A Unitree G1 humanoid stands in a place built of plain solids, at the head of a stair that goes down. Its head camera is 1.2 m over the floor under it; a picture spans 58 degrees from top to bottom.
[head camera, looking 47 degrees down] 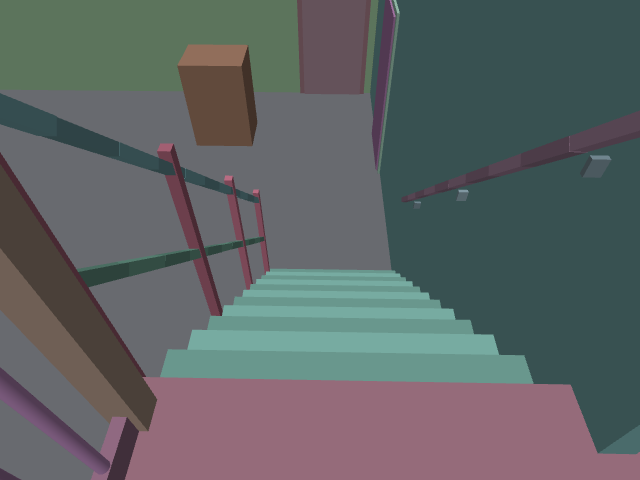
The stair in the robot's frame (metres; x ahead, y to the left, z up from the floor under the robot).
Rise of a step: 0.20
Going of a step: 0.20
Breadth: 1.28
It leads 1 degrees to the right of straight ahead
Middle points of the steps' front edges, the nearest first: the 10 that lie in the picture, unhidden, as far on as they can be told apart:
0.56 -0.09 0.00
0.76 -0.09 -0.20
0.96 -0.09 -0.40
1.16 -0.10 -0.60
1.37 -0.10 -0.81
1.57 -0.10 -1.01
1.77 -0.11 -1.21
1.97 -0.11 -1.41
2.17 -0.12 -1.61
2.38 -0.12 -1.82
